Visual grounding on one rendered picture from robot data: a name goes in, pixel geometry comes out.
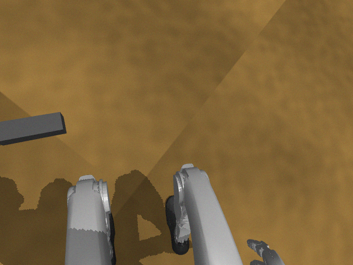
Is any right robot foot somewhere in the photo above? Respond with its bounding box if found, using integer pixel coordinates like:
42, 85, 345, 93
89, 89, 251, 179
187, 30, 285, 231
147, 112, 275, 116
165, 196, 189, 255

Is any right robot hand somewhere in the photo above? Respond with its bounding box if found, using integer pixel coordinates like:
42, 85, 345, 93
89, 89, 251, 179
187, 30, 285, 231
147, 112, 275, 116
247, 239, 285, 265

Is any carton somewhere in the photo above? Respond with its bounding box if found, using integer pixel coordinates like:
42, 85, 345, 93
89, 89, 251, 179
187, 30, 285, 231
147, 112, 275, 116
0, 112, 67, 146

